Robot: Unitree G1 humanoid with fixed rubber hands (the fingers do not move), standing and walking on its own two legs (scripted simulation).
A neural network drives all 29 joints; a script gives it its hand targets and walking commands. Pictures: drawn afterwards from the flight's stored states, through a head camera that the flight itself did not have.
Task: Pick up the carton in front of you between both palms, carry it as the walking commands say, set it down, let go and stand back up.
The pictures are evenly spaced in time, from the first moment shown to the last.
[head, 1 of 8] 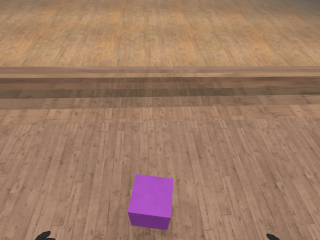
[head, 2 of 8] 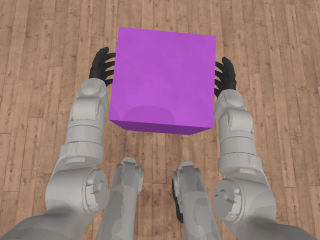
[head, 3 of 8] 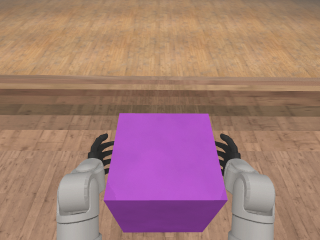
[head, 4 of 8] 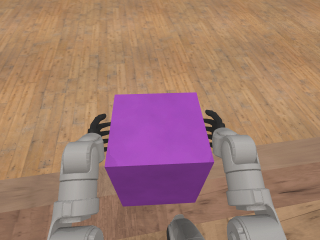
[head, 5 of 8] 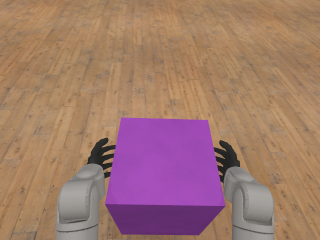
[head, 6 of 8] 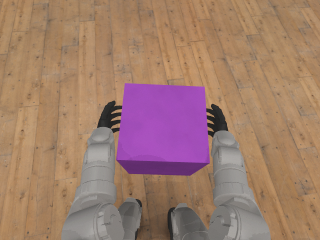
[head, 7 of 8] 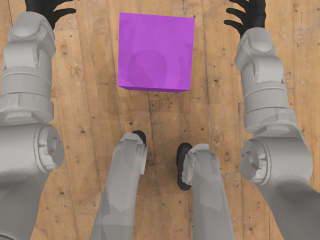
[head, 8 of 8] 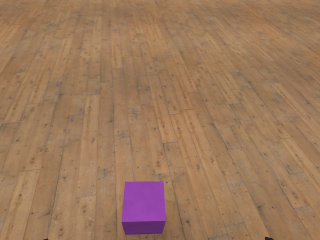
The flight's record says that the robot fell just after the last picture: no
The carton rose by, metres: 0.70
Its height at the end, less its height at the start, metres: -1.18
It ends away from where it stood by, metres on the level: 5.71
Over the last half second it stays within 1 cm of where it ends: yes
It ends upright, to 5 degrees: yes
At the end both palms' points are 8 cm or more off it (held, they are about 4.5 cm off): yes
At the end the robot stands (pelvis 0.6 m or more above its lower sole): yes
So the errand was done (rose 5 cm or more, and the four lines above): yes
